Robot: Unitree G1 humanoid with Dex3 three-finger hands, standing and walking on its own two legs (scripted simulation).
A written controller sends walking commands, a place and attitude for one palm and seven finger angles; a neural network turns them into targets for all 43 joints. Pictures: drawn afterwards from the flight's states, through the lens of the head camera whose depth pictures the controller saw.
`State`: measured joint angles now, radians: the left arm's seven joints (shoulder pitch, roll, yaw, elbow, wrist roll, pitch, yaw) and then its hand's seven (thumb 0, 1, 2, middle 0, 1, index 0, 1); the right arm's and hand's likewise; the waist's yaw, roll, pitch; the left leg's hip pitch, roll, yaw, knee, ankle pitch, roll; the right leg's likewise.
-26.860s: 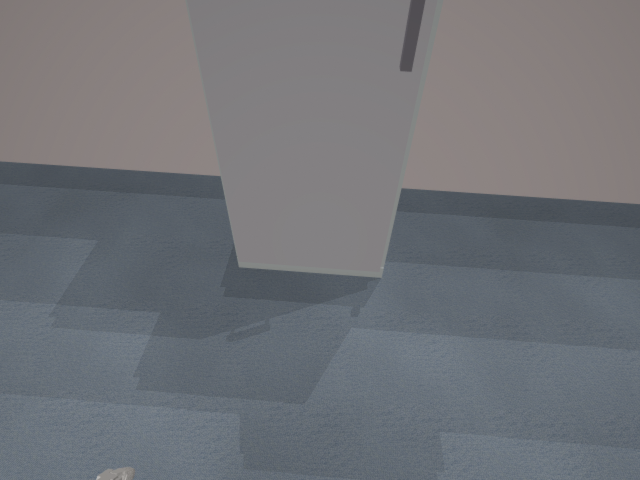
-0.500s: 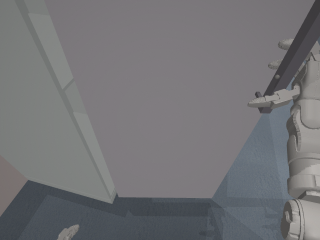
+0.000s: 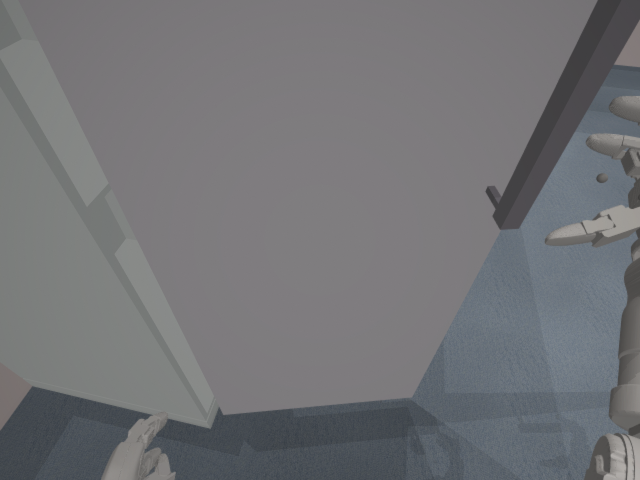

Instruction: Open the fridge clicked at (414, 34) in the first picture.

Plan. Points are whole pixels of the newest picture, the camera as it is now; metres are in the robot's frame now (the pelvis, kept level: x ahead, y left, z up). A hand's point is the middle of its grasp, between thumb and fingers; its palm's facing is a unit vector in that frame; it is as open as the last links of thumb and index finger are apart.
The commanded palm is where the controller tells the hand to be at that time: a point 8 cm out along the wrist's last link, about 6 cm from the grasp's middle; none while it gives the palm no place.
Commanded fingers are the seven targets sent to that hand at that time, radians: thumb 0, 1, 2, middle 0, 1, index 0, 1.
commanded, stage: slip the hand off the handle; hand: right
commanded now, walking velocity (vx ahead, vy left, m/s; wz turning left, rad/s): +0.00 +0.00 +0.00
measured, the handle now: (550, 103) +0.44 -0.22 +0.28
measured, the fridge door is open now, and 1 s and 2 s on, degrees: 73 73 73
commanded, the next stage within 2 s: draw the hand back to the body in 0.96 s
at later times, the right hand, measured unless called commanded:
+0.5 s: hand (635, 204) +0.35 -0.29 +0.22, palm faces +0.25 +0.96 -0.10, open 14.7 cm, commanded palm +0.30 -0.33 +0.23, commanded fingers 0.00 0.55 -0.20 0.25 1.15 0.25 1.15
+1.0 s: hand out of the picture +0.26 -0.31 +0.22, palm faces +0.32 +0.94 -0.11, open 14.7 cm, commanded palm +0.23 -0.33 +0.23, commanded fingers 0.00 0.55 -0.20 0.25 1.15 0.25 1.15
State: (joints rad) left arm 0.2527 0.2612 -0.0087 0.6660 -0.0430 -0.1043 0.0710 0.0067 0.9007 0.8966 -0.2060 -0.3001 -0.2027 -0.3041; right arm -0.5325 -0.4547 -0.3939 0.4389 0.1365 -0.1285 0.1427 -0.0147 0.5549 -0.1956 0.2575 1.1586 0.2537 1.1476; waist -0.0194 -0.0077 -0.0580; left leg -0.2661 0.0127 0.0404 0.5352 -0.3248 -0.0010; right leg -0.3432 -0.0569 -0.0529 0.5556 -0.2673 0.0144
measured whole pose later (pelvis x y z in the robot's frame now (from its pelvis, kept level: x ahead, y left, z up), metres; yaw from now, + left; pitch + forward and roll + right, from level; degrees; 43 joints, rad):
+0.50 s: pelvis -0.01 -0.01 +0.00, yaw +1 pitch +2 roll +1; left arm 0.31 0.25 -0.03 0.66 -0.05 -0.09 0.08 0.01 0.90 0.90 -0.21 -0.30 -0.20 -0.30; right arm -0.42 -0.48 -0.46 0.38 0.20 -0.13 0.22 -0.01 0.55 -0.20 0.25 1.15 0.25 1.15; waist 0.00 -0.02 -0.07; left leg -0.28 0.02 0.02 0.55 -0.31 -0.01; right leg -0.36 -0.06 -0.07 0.58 -0.27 0.00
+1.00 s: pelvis -0.02 +0.00 +0.00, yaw -1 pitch -1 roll +1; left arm 0.20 0.25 -0.06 0.64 -0.05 -0.17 0.11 0.01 0.90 0.90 -0.21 -0.30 -0.20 -0.30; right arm -0.20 -0.46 -0.50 0.15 0.27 -0.10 0.25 -0.01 0.56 -0.20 0.25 1.15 0.25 1.15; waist -0.06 -0.03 -0.05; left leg -0.22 0.01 0.06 0.55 -0.31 0.00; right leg -0.31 -0.06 -0.03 0.58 -0.25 0.02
